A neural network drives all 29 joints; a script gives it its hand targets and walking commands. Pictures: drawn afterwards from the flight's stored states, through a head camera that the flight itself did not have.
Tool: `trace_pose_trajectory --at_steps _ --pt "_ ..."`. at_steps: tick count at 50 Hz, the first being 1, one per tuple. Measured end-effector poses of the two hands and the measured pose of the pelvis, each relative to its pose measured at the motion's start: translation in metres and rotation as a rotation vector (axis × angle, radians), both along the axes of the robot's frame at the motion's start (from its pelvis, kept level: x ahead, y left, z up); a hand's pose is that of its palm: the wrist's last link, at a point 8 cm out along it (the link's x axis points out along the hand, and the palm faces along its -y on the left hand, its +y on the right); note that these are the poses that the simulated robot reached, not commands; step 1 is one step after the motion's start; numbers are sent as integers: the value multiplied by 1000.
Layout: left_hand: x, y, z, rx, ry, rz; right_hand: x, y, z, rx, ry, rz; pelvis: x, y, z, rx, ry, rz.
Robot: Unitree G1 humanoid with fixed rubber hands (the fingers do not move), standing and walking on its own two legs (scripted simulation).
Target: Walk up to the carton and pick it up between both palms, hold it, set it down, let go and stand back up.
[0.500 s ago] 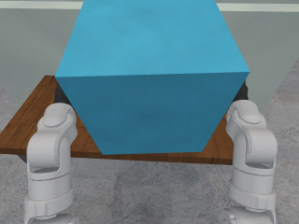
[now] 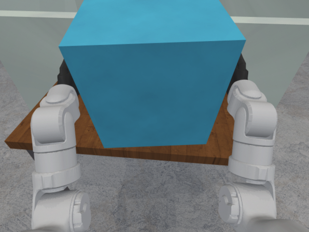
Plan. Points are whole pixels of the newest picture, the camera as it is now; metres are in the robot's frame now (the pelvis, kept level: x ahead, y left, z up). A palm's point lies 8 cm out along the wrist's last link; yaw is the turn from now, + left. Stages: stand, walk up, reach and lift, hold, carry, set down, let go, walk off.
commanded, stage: hold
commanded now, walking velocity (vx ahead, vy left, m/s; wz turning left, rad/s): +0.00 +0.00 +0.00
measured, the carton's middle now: (152, 71) +0.42 +0.01 +0.24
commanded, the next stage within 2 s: none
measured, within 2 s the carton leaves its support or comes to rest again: neither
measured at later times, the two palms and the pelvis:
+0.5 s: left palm (83, 71) +0.40 +0.17 +0.25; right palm (233, 71) +0.40 -0.18 +0.26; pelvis +0.02 +0.00 +0.00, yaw +0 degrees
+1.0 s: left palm (79, 80) +0.38 +0.18 +0.24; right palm (231, 83) +0.37 -0.18 +0.24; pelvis +0.06 +0.02 +0.00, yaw +0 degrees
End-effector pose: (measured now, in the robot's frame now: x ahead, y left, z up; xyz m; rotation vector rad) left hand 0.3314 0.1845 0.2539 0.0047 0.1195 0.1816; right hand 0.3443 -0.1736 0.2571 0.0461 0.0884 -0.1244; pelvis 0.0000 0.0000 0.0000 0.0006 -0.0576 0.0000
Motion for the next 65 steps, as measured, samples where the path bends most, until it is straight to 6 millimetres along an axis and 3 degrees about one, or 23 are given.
trace_pose_trajectory --at_steps 6,15,23,33,40,47,65 --pt "11 -4 9 9 19 -15 5 -4 6 2 21 -16 -6 -3 -1 0 -9 -3" --pt "36 -10 5 26 68 -41 22 -9 2 -17 73 -38 0 -3 0 0 7 -6" --pt "63 -12 4 42 53 -49 46 -11 2 -23 58 -45 17 -1 2 0 36 -7" --pt "82 -8 -20 53 47 -55 65 -8 -21 -50 53 -43 47 4 5 -4 59 -6" --pt "74 -5 -26 58 10 -60 55 -5 -33 -36 18 -48 60 11 5 -7 73 -6" --pt "56 -5 -17 57 -36 -59 37 -5 -26 -37 -26 -49 60 16 5 -6 81 -4" --pt "12 6 -1 8 -2 15 15 6 -1 -23 9 6 21 6 3 -3 27 4"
